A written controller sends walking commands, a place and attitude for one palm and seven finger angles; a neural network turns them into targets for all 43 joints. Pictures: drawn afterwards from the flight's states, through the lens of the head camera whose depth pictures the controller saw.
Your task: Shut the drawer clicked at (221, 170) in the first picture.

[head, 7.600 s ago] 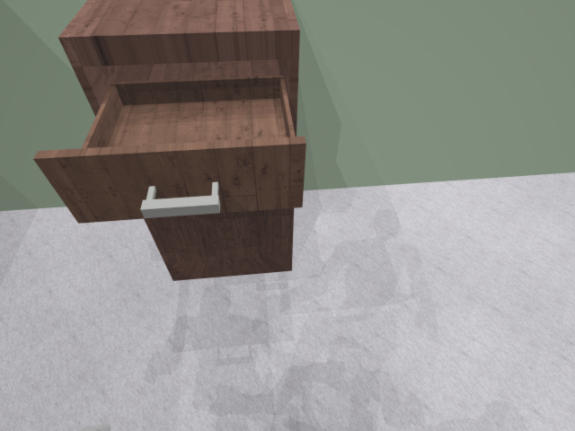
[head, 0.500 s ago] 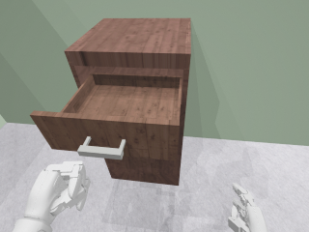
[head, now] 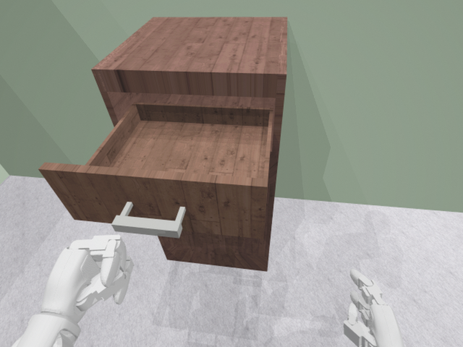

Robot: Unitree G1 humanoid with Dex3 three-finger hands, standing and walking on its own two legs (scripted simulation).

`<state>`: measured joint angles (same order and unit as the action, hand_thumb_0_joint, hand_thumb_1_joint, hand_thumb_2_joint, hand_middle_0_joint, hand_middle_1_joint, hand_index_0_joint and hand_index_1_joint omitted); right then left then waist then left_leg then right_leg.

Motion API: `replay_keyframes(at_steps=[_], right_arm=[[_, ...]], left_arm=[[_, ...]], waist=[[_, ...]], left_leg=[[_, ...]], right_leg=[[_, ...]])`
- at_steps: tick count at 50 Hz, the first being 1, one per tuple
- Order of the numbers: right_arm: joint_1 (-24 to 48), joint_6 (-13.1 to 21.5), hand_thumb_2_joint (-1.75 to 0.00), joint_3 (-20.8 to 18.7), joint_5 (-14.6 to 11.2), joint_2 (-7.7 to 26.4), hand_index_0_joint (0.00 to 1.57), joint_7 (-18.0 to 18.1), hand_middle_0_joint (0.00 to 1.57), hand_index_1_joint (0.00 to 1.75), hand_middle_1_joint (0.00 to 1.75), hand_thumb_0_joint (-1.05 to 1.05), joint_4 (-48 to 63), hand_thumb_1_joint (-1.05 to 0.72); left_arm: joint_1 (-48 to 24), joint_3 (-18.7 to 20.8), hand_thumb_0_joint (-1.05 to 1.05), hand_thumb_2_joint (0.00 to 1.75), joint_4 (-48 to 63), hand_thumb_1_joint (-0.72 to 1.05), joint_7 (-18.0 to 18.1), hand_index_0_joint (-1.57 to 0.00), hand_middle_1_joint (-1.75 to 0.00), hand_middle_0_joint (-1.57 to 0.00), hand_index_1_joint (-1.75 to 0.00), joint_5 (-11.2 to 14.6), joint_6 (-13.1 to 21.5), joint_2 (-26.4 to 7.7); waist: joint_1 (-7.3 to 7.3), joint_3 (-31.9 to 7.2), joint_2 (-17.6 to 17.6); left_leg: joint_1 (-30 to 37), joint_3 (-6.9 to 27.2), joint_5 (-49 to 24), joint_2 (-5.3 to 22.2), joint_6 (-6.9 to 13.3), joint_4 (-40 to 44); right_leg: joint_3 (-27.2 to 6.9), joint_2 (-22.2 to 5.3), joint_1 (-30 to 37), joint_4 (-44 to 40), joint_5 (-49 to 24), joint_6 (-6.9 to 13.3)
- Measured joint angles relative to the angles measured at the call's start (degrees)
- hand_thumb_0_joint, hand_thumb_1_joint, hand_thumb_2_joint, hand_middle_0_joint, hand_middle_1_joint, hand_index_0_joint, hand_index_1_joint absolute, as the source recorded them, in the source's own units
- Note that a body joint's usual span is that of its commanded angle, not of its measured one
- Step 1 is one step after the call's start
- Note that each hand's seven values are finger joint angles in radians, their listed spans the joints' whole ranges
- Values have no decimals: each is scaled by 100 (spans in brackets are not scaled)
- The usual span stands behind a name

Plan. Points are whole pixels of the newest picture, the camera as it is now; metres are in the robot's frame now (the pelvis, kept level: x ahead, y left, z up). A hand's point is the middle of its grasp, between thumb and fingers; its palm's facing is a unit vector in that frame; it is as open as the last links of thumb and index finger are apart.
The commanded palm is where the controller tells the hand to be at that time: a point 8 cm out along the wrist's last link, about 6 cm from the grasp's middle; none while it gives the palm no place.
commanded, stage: bring the fist close to the handle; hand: left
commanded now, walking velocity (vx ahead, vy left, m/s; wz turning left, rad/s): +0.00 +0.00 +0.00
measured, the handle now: (151, 217) +0.33 +0.19 +0.05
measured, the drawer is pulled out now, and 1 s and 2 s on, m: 0.30 0.30 0.23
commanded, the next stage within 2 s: push the drawer shut in 1.14 s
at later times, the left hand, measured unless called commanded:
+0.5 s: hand (146, 268) +0.22 +0.16 +0.07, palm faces -0.06 -1.00 -0.04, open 3.3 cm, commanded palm +0.20 +0.21 +0.07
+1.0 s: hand (160, 259) +0.25 +0.15 +0.05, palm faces -0.05 -1.00 -0.05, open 3.3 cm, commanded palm +0.22 +0.21 +0.05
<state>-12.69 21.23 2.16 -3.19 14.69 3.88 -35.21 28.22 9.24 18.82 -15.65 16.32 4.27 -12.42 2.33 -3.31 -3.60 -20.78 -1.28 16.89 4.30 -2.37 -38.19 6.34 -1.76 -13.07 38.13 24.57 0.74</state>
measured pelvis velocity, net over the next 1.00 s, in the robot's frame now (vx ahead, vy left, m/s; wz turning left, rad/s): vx -0.01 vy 0.01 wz -0.03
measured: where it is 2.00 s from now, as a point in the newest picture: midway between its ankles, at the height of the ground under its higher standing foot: outside the picture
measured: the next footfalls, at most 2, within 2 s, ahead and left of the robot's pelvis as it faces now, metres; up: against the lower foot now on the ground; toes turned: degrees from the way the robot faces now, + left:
none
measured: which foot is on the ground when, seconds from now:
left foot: down 0.00-1.00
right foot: down 0.00-1.00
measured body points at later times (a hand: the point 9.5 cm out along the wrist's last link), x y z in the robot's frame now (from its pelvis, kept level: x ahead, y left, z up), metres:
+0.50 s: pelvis -0.01 +0.02 -0.01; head +0.01 +0.00 +0.44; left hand +0.22 +0.21 +0.08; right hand +0.16 -0.22 -0.09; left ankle +0.03 +0.15 -0.72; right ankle -0.04 -0.10 -0.72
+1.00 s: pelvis -0.01 +0.01 -0.02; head +0.03 -0.01 +0.43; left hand +0.24 +0.20 +0.06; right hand +0.15 -0.24 -0.11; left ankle +0.03 +0.15 -0.72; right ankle -0.04 -0.10 -0.72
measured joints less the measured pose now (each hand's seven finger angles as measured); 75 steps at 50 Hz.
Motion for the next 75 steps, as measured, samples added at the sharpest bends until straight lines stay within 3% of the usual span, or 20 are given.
replay_keyframes(at_steps=[15, 35, 47, 58, 75], right_arm=[[-40, -418, -90, -71, 104, -64, 20, -120, 20, 30, 30, 2, 44, -90], [-79, -841, -90, -80, 170, -52, 21, -221, 20, 30, 30, 2, 116, -90], [-56, -1086, -90, -139, 177, -41, 20, -267, 20, 30, 30, 2, 134, -90], [14, -1165, -90, -149, 165, -8, 20, -234, 20, 30, 30, 2, 209, -90], [64, -1235, -90, -140, 150, 29, 20, -187, 20, 30, 30, 2, 65, -90]], left_arm=[[-197, -333, 2, 90, -441, 90, 306, -140, -160, -140, -160, -222, 508, 154], [-1205, -622, 2, 90, -1635, 90, 732, -140, -160, -140, -160, -480, 1069, 266], [-1356, -517, 2, 90, -1887, 90, 766, -139, -160, -140, -160, -470, 1365, 238], [-1240, -580, 2, 90, -1869, 90, 709, -140, -160, -140, -160, -444, 1393, 258], [-1815, -437, 0, 92, -2421, 86, 538, -140, -160, -140, -160, -384, 1442, 166]], waist=[[-169, 61, 72], [-342, 49, 97], [-347, -3, 98], [-315, -8, 62], [-282, 29, 60]], left_leg=[[-409, -68, 120, -56, 75, -313], [-1136, -134, 258, -35, 106, -796], [-1317, -133, 330, 11, 63, -926], [-1336, -88, 337, 7, 29, -933], [-1353, -20, 292, -9, 9, -910]], right_leg=[[-84, -87, -433, 330, 102, -81], [-191, -108, -1225, 892, 258, -99], [-209, -68, -1433, 1059, 350, -53], [-168, -66, -1445, 1095, 395, -21], [-106, -68, -1441, 1092, 387, 4]])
